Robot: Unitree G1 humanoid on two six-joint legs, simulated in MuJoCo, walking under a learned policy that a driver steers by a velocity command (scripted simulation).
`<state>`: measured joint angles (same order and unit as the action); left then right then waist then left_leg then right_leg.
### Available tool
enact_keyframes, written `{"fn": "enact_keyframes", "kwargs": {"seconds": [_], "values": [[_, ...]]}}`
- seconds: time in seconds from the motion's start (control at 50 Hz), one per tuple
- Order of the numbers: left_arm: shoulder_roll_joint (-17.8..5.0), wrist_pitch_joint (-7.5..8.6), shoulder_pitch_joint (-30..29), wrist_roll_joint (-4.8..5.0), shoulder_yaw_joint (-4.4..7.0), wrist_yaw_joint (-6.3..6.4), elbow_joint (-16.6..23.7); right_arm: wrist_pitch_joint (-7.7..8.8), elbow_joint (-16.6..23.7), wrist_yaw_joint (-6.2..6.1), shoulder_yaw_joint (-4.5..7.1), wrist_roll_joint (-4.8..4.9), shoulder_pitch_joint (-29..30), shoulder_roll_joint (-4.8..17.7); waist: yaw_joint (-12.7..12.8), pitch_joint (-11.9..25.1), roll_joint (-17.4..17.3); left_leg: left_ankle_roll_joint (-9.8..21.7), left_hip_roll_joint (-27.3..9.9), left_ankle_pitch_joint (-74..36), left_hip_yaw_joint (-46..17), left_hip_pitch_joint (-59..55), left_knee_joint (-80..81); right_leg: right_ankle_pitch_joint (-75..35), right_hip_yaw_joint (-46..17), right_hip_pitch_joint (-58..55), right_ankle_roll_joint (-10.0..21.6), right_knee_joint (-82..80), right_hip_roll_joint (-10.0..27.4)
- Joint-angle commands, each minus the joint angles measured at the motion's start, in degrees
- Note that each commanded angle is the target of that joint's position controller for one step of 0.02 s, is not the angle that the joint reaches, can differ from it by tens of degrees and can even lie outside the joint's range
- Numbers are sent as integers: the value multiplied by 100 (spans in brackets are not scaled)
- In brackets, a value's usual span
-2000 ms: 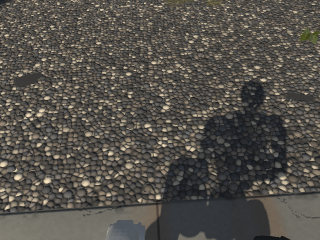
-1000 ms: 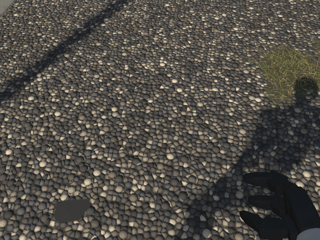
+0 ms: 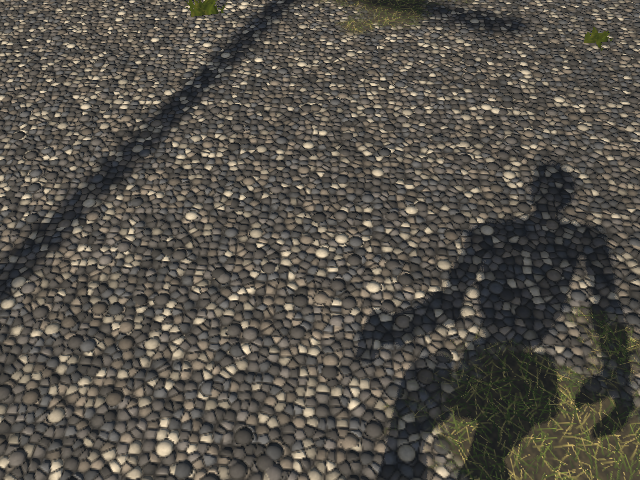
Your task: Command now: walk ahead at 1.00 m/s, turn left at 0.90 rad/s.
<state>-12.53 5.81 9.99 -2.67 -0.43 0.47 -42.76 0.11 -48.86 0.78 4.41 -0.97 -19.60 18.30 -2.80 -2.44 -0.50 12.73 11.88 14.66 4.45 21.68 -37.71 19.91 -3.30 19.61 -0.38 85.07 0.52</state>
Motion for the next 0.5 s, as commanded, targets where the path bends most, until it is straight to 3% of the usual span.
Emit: {"fn": "enact_keyframes", "kwargs": {"seconds": [0.02, 0.06, 0.12, 0.16, 0.2, 0.24, 0.26, 0.28, 0.3, 0.32, 0.34, 0.36, 0.38, 0.4, 0.42, 0.44, 0.48, 0.5], "values": [[-808, -58, 28, -194, 82, -24, 690, 263, 299, -108, 123, 37, -268, 632, 507, -234, 771, 876, -1837, 236, -3724, -887, 2678, 44, -245, 2130, -154, -656, 485], [-716, -235, -233, -205, 21, -63, 842, 415, 376, -80, 123, 88, -172, 730, 544, -327, 639, 768, -1375, -178, -3017, -21, 2861, -104, 23, 1641, -311, -1678, 645], [-550, -223, -1262, -41, -79, -151, 1270, 460, 376, -58, 170, 123, -372, 756, 131, -431, 286, 459, -984, -1376, -2535, 155, 2873, -1633, 297, 1227, -371, -3494, 555], [-486, -206, -1591, 47, -110, -162, 1381, 439, 332, -15, 226, 168, -654, 821, -204, -202, 26, 216, -957, -2299, -2536, -439, 2674, -2395, 417, 1066, -292, -4363, 294], [-563, -178, -1814, 90, -96, -141, 1493, 421, 307, -5, 269, 142, -824, 882, -396, -40, -196, 117, -1112, -2947, -2707, -1152, 2423, -2537, 383, 1067, -205, -4872, 123], [-703, -133, -1671, 100, -46, -105, 1511, 415, 379, -54, 301, 122, -619, 942, -254, 114, -265, -74, -1171, -3437, -2795, -1443, 2027, -2397, 255, 465, -111, -5524, -30], [-894, -117, -1293, 106, 36, -58, 1403, 429, 421, -66, 327, 115, -499, 1053, -70, 398, -279, -207, -1162, -4149, -2840, -1556, 1565, -2128, 230, -172, -61, -5636, -198], [-1209, -92, -549, 145, 177, 14, 1214, 448, 461, -51, 363, 69, -342, 1247, 333, 903, -277, -336, -1148, -4675, -2833, -1628, 676, -1622, 165, -1021, 8, -5554, -284], [-1465, -65, 689, 163, 315, 103, 924, 485, 556, -17, 379, 49, 61, 1359, 1093, 1452, -256, -439, -996, -4453, -2713, -1150, -634, -1248, 92, -2324, 89, -5509, -70], [-1856, -49, 2004, 24, 493, 234, 699, 564, 719, -12, 221, 34, 231, 780, 1566, 2193, 265, -457, -753, -2710, -2316, -280, -2450, 598, -872, -3736, 256, -5383, 985], [-2218, -60, 1737, -233, 563, 210, 723, 537, 1004, -9, -32, 301, -434, -106, 820, 2748, 2083, -634, -132, 1625, -1625, 1500, -4010, 2154, -4026, -4779, 754, -6485, 2671], [-1895, -122, 1101, -118, 605, 154, 794, 441, 993, -63, -78, 169, -312, 345, 683, 2356, 1900, -533, -672, 1027, -1328, 2190, -4444, 3138, -4914, -4190, 919, -7000, 2575], [-1287, -154, 624, -54, 482, 130, 852, 359, 933, -41, -15, 30, 201, 631, 700, 1458, 1055, -564, -995, 406, -1134, 2298, -4270, 2830, -3774, -3315, 832, -7004, 2224], [-1029, -171, 563, -43, 425, 101, 720, 302, 945, 32, -7, -49, 441, 647, 649, 920, 412, -618, -1194, 159, -1018, 2200, -4049, 1695, -2815, -2629, 772, -6970, 1989], [-939, -155, 767, -52, 395, 90, 517, 256, 1018, 130, -30, -134, 714, 529, 639, 622, 230, -637, -1328, 127, -1003, 2091, -3890, 858, -2135, -2160, 678, -7047, 1706], [-815, -94, 989, -43, 348, 66, 270, 219, 1140, 225, -106, -186, 721, 294, 505, 434, 466, -664, -1399, 129, -1086, 1989, -3751, 415, -1774, -1764, 705, -7128, 1552], [-598, 61, 1290, 52, 286, -56, -79, 181, 1298, 281, -253, -204, 845, -52, 336, 214, 567, -686, -1382, 232, -1338, 2053, -3452, -88, -1476, -1396, 790, -7352, 1423], [-682, 110, 1313, 94, 305, -84, -160, 171, 1401, 294, -283, -208, 1006, -46, 258, 48, 558, -730, -1343, 192, -1417, 2256, -3238, -230, -1346, -1302, 881, -7513, 1425]]}}
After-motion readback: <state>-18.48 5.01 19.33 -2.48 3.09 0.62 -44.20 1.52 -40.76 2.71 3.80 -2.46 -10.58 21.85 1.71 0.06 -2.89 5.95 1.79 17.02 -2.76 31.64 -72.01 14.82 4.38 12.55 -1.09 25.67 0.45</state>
